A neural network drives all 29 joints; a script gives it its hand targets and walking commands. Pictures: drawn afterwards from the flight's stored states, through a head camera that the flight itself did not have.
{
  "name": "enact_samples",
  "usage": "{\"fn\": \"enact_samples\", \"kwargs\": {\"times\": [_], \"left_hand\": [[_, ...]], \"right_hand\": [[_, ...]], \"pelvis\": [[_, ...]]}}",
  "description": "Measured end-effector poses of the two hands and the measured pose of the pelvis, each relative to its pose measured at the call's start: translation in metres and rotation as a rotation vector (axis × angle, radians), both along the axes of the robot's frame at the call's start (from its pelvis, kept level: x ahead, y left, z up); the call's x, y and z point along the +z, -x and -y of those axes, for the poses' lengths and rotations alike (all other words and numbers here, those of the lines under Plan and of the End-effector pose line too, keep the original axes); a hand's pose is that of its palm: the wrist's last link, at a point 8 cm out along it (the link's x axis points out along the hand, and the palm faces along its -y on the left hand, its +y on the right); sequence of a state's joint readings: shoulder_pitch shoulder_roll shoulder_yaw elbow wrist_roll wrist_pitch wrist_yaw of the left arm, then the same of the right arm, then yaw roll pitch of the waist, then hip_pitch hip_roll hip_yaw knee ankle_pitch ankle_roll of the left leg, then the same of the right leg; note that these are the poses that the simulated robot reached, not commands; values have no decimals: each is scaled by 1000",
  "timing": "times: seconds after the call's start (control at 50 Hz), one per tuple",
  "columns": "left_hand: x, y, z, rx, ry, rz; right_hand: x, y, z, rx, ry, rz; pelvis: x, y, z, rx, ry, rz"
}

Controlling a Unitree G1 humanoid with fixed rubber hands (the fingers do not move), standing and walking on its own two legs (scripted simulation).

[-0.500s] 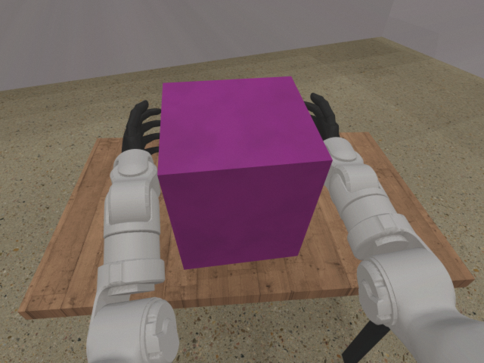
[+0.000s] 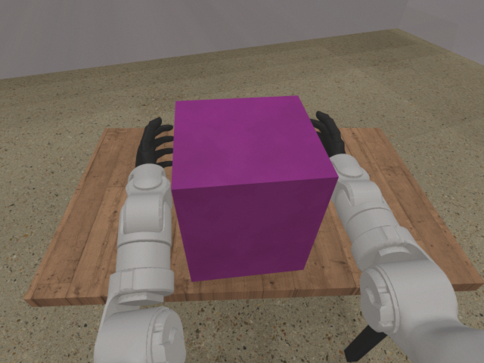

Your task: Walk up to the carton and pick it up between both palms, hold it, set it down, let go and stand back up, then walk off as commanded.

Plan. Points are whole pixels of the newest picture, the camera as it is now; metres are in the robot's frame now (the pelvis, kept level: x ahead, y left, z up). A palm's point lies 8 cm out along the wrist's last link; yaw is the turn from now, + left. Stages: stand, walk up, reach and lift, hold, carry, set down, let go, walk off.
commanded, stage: set down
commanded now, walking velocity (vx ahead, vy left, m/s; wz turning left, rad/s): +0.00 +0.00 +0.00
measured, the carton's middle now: (243, 190) +0.39 +0.02 +0.10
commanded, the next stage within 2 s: none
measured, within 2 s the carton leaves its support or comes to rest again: rests again in 1.24 s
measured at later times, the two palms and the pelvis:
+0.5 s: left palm (153, 176) +0.39 +0.17 +0.14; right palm (326, 162) +0.43 -0.13 +0.14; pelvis +0.01 +0.00 +0.00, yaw +0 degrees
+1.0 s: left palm (155, 184) +0.38 +0.17 +0.12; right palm (326, 170) +0.43 -0.13 +0.12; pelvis +0.01 +0.00 +0.00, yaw +0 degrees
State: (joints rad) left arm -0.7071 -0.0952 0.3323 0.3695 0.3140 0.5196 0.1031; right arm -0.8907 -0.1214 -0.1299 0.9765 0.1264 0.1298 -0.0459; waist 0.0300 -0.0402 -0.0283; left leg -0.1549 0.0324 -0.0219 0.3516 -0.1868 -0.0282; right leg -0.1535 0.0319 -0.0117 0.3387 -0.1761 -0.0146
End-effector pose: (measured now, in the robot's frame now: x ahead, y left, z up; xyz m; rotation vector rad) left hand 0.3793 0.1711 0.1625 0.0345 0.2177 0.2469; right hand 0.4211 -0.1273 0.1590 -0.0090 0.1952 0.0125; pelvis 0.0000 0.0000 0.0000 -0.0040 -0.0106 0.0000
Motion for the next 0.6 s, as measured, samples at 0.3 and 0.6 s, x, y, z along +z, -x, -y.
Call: {"fn": "enact_samples", "kwargs": {"times": [0.3,0.6], "left_hand": [[-8,-9,0,12,-11,25],[-23,-6,-1,16,-17,18]], "right_hand": [[-7,-12,0,20,7,28],[-20,-11,-1,29,26,25]], "pelvis": [[0,-6,0,0,0,-9],[0,-7,0,0,0,-11]]}}
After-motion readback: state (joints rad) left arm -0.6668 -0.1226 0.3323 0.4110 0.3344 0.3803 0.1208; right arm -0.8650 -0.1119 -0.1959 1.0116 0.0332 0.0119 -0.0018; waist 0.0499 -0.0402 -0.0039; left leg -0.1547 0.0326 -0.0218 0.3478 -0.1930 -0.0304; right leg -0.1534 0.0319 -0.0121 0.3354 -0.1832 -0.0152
